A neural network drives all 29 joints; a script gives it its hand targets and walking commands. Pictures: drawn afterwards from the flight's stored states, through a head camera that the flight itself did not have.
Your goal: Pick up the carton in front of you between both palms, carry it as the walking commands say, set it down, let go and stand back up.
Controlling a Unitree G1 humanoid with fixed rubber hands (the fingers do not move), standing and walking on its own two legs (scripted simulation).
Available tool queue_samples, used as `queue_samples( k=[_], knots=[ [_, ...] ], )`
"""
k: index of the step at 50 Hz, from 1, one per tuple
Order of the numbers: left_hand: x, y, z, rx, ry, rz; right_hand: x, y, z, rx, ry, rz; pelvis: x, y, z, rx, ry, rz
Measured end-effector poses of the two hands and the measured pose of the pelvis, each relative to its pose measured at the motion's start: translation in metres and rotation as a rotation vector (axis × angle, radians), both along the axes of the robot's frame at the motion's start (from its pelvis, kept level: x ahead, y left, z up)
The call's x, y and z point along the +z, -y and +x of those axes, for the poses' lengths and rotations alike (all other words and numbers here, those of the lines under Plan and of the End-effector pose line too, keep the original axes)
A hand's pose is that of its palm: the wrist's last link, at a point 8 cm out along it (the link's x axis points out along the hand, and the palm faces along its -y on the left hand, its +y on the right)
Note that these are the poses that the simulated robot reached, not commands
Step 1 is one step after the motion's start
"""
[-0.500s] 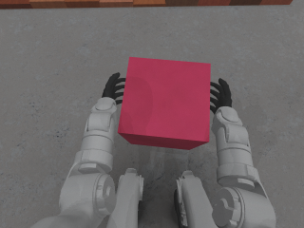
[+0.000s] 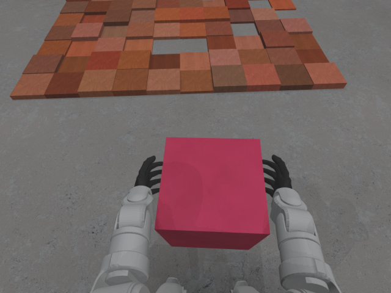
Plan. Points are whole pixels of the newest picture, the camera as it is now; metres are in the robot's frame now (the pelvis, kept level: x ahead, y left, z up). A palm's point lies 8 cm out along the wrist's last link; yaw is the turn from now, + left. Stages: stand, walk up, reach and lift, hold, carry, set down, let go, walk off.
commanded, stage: reach and lift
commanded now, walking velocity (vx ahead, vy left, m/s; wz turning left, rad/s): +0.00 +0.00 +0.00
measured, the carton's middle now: (210, 198) +0.36 +0.00 -0.10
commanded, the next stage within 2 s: hold in 1.36 s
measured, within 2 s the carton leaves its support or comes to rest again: neither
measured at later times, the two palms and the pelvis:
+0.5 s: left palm (132, 187) +0.31 +0.15 +0.08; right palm (302, 182) +0.31 -0.15 +0.09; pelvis +0.01 +0.00 +0.06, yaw +0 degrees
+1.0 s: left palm (130, 179) +0.32 +0.15 +0.09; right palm (302, 176) +0.32 -0.15 +0.10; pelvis +0.02 +0.00 +0.06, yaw +0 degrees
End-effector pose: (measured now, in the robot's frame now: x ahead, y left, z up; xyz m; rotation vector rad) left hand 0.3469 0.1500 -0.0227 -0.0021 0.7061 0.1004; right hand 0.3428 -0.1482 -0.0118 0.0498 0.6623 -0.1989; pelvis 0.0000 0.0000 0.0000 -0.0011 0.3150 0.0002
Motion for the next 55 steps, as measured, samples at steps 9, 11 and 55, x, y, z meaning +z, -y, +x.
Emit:
queue_samples(
  k=[9, 11, 55],
  knots=[
    [0.054, 0.002, -0.018, 0.022, 0.014, 0.007, 0.052, 0.002, -0.011, 0.036, 0.013, -0.015, 0.036, 0.003, 0.014, 0.000, 0.156, 0.003],
    [0.065, 0.003, -0.022, 0.026, 0.019, 0.010, 0.064, 0.003, -0.013, 0.047, 0.018, -0.019, 0.042, 0.003, 0.016, 0.001, 0.192, 0.003],
    [0.114, 0.003, -0.032, 0.003, 0.005, 0.054, 0.110, 0.002, -0.021, 0.090, 0.000, -0.065, 0.064, 0.000, 0.027, -0.002, 0.397, 0.003]
  ],
)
